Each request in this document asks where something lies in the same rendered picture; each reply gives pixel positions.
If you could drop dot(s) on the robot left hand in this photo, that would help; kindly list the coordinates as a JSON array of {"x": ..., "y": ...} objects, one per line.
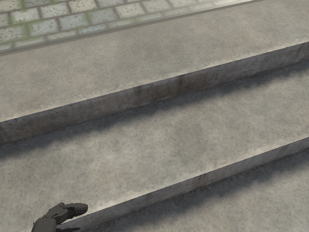
[{"x": 57, "y": 215}]

